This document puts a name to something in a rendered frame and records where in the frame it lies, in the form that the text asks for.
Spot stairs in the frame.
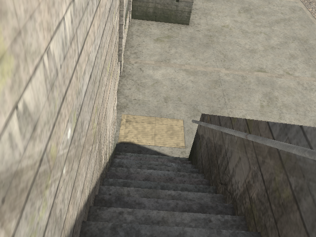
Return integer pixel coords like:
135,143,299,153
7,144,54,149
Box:
79,152,262,237

